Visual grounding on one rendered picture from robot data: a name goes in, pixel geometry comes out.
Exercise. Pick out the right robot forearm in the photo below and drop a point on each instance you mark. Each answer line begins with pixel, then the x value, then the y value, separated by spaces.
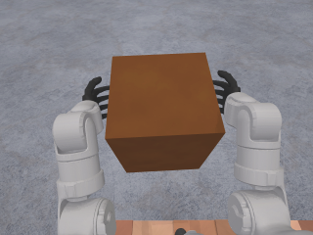
pixel 258 138

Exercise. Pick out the carton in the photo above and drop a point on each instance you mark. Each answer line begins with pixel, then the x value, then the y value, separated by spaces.
pixel 163 112

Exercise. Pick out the right robot upper arm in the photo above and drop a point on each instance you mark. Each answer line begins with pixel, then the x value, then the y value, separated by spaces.
pixel 260 212

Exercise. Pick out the right robot hand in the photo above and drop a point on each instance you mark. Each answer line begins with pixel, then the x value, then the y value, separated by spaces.
pixel 229 88

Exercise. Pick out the left robot forearm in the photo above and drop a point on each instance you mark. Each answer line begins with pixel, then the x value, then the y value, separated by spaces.
pixel 77 153

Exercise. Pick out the left robot upper arm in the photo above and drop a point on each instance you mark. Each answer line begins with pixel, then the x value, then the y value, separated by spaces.
pixel 93 216

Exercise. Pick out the left robot hand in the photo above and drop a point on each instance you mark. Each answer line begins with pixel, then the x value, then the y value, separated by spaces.
pixel 90 94

